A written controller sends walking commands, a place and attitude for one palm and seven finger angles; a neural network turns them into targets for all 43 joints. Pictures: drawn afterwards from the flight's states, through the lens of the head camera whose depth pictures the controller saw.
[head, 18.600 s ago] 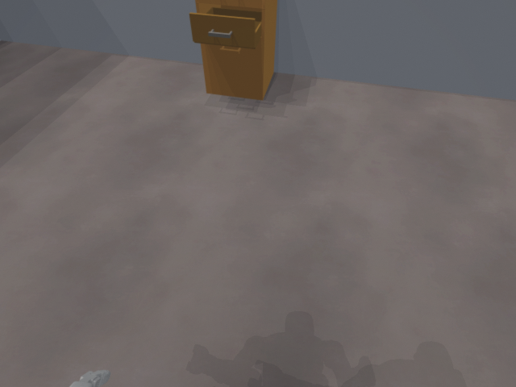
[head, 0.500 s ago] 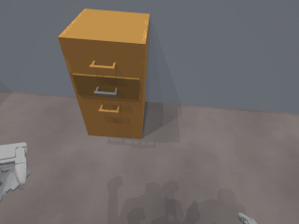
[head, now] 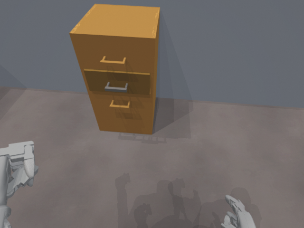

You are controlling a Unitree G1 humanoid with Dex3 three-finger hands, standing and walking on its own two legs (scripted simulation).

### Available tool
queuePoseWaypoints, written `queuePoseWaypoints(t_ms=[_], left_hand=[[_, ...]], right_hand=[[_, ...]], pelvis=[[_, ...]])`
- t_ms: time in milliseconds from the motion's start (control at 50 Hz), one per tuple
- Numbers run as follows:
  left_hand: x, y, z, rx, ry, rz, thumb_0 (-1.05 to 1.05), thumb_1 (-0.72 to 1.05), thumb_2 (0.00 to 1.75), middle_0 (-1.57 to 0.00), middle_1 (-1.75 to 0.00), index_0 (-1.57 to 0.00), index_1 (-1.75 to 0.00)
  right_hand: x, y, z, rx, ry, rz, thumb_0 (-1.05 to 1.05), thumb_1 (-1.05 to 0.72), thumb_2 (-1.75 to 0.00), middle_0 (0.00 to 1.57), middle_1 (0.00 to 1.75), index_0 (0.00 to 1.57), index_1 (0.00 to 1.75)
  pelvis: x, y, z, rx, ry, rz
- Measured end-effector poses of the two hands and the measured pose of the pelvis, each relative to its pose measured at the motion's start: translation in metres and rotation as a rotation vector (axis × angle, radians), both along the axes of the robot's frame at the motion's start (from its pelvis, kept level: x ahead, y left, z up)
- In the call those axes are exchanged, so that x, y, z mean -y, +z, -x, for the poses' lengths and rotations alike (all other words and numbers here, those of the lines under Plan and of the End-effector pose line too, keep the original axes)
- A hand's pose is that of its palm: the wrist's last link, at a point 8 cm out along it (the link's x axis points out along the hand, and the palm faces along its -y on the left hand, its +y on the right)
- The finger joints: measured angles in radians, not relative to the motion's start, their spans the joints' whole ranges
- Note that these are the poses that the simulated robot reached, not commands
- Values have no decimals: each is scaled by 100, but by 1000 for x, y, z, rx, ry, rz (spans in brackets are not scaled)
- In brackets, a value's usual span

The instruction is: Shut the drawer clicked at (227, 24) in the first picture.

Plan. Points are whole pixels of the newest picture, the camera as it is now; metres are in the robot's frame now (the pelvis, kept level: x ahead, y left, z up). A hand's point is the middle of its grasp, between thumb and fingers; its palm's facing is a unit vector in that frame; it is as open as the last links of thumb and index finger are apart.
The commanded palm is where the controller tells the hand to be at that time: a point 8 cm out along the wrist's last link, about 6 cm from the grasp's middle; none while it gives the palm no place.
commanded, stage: let the arm hang, fingers relaxed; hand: left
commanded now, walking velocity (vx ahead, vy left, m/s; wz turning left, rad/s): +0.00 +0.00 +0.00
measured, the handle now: (116, 87) +0.89 +0.28 -0.24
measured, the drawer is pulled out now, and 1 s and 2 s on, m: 0.02 0.02 0.02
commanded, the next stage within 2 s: look to check the result in 1.08 s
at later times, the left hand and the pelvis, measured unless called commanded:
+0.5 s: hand out of the picture -0.09 +0.21 -0.17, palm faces +0.04 -0.96 -0.27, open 4.7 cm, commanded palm none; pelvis -0.02 +0.00 +0.00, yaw +2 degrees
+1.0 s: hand out of the picture +0.02 +0.15 -0.17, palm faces +0.04 -0.98 -0.20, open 7.3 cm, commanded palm none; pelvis +0.00 -0.02 +0.00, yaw +1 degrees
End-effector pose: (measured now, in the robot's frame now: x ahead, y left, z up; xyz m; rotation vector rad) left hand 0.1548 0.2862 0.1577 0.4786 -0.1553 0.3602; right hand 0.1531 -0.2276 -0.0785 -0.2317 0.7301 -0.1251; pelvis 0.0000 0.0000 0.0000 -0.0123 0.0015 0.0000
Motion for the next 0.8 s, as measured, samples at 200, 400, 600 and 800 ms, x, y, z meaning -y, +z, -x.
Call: queuePoseWaypoints(t_ms=[200, 400, 600, 800], left_hand=[[31, -260, 53, -1069, 34, 363, 1, 91, 90, -123, -143, -123, -143], [34, -302, 204, -1501, 260, 510, 1, 91, 90, -88, -108, -87, -107], [33, -283, 252, -1629, 367, 491, 1, 91, 90, -49, -63, -48, -62], [58, -291, 195, -1519, 283, 500, 1, 91, 90, -25, -35, -24, -35]], right_hand=[[26, -39, 46, -251, -26, 12, 1, -91, -90, 20, 30, 21, 30], [28, -50, 139, -606, -77, 33, 1, -91, -90, 20, 30, 20, 30], [11, -69, 161, -671, -107, -60, 1, -91, -90, 20, 30, 21, 30], [9, -74, 151, -649, -121, -99, 1, -91, -90, 20, 30, 21, 30]], pelvis=[[-4, -11, 15, 11, 16, -4], [3, -3, 20, 24, 36, 9], [3, 1, 17, 40, 26, -2], [11, 1, 8, 46, 19, -16]])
